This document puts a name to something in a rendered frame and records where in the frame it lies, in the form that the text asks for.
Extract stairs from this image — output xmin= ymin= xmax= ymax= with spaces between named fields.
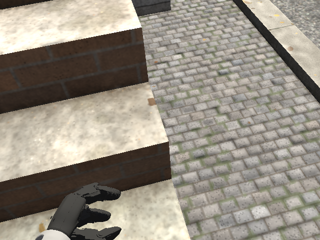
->
xmin=0 ymin=0 xmax=191 ymax=240

